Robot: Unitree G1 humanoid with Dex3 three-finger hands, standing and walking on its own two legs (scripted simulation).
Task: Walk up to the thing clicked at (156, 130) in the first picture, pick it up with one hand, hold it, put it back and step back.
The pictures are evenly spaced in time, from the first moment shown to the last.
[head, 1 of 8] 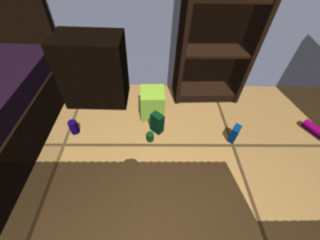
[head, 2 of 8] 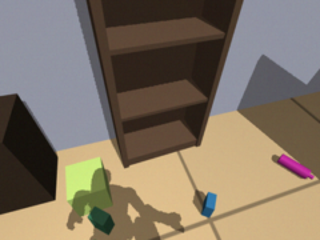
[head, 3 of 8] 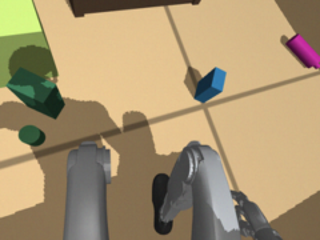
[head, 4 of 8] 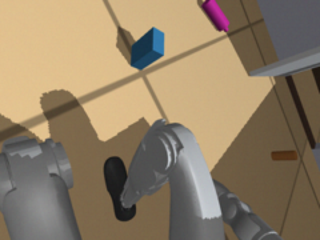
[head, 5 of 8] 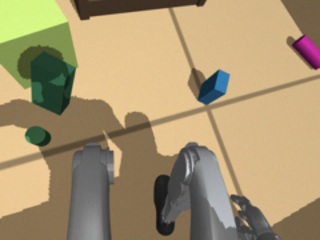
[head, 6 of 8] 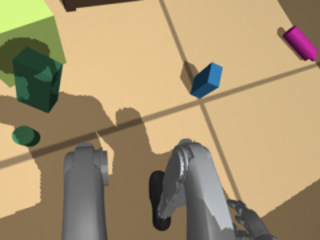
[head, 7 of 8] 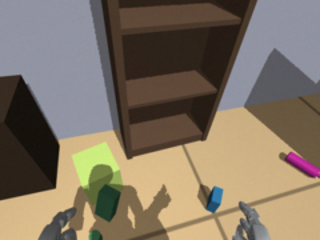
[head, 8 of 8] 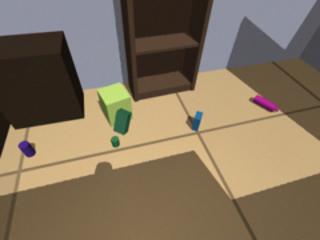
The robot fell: no
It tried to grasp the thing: yes
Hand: left
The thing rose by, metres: 0.01
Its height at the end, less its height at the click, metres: +0.01
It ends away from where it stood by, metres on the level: 0.04
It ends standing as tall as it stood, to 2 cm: yes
